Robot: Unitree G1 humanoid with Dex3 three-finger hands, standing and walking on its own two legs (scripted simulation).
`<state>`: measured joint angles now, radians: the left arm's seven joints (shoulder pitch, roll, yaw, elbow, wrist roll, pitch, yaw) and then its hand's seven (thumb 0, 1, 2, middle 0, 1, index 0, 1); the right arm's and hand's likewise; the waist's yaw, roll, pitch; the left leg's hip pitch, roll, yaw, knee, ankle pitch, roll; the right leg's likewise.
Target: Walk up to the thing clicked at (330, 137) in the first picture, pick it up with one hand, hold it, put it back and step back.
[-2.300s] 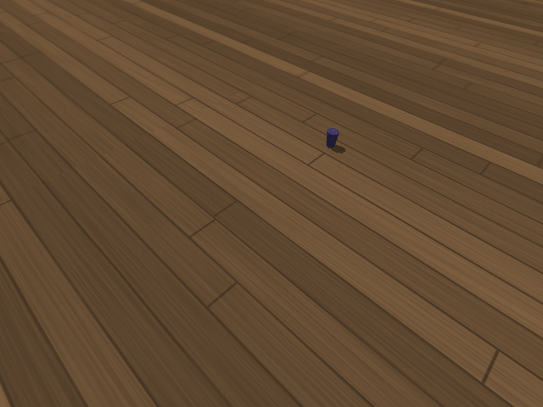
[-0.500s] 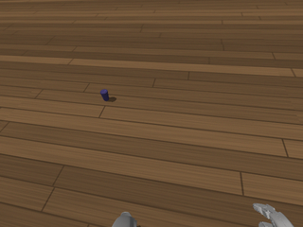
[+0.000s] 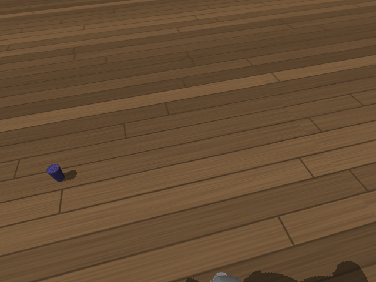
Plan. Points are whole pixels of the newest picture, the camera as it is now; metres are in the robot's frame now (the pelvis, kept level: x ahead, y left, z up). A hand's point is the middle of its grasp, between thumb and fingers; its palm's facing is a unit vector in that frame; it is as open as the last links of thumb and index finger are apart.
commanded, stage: walk up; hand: left
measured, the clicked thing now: (56, 173) +0.99 +0.72 -0.71
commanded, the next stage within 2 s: none
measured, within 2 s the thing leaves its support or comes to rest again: neither
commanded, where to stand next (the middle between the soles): +0.56 +0.85 m, yaw -48 degrees
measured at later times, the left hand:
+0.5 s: hand out of the picture +0.31 +0.56 -0.16, palm faces -0.22 -0.75 -0.62, open 7.4 cm
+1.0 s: hand out of the picture +0.54 +0.62 -0.11, palm faces -0.31 -0.72 -0.61, open 7.4 cm
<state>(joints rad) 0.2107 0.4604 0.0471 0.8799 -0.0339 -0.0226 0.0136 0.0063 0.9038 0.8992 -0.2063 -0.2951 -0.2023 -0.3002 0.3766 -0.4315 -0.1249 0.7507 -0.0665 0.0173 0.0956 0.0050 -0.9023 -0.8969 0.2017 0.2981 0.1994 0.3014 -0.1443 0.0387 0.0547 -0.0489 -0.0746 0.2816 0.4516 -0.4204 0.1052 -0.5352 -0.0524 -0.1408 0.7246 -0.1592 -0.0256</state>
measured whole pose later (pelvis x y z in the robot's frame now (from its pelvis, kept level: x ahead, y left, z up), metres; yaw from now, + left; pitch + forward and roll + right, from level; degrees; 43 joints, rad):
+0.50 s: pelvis +0.21 +0.22 -0.04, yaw -13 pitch +0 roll -1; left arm 0.35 0.53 0.09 0.91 0.03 -0.04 0.12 0.01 0.90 0.90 -0.21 -0.30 -0.21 -0.30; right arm 0.17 -0.45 -0.12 0.67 -0.07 0.04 0.12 0.00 -0.91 -0.90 0.20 0.30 0.20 0.30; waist -0.01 0.02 0.08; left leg -0.53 0.11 0.02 0.94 -0.42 -0.05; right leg -0.48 -0.12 0.17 1.09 -0.52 -0.04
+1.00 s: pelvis +0.34 +0.37 -0.02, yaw -24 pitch -2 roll -1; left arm 0.30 0.40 0.05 0.78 0.02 -0.06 0.11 0.00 0.90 0.90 -0.21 -0.30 -0.21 -0.30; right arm 0.24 -0.45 -0.10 0.69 -0.08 0.12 0.09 0.00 -0.90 -0.90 0.20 0.30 0.20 0.30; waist -0.02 0.15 0.11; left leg -0.61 0.08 -0.10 1.32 -0.41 0.00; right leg -0.44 -0.04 -0.02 0.76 -0.28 -0.02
